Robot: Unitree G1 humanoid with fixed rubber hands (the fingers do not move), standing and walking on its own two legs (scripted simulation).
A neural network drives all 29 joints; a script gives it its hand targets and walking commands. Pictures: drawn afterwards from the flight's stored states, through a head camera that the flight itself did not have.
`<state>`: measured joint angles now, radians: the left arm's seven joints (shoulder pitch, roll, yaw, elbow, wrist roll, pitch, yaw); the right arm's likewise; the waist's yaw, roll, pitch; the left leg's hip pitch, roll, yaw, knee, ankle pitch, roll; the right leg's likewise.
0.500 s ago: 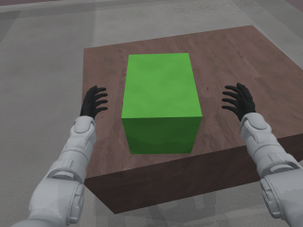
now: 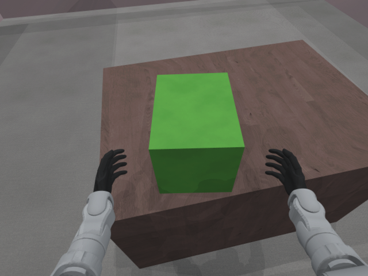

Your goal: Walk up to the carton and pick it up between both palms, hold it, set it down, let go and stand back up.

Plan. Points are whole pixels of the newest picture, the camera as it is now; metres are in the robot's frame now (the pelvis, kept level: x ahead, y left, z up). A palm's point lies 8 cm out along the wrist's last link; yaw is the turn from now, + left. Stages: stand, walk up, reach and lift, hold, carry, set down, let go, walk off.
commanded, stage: set down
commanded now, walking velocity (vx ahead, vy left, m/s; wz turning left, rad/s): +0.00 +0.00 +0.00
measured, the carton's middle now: (193, 132) +0.51 -0.01 -0.03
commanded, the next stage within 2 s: let go in 1.66 s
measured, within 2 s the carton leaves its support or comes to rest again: neither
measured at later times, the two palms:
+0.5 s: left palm (104, 225) +0.24 +0.20 -0.03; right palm (295, 231) +0.23 -0.22 -0.04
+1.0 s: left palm (95, 249) +0.20 +0.22 -0.05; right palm (294, 246) +0.20 -0.22 -0.06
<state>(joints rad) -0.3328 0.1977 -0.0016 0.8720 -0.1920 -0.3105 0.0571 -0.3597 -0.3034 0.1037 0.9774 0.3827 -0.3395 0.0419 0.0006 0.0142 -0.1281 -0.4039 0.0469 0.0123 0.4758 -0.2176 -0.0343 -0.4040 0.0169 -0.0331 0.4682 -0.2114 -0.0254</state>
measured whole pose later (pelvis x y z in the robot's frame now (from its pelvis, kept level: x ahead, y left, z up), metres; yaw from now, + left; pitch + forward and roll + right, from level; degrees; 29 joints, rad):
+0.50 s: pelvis +0.01 +0.00 +0.00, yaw +0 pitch +2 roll +0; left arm 0.01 0.15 -0.03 0.74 -0.15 -0.46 0.07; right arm -0.01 -0.22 0.06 0.88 0.28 -0.55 0.05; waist -0.01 0.01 -0.02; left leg -0.26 0.04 0.01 0.49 -0.26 -0.03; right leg -0.26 0.02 -0.02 0.48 -0.26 -0.02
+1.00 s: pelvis +0.02 +0.00 +0.01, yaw -1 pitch -3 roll +0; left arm 0.15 0.18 -0.01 0.65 -0.08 -0.20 0.02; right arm 0.11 -0.20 0.04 0.84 0.13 -0.42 0.02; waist 0.02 0.01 0.05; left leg -0.08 0.04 0.02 0.39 -0.25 -0.03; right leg -0.09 0.02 0.00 0.40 -0.25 -0.02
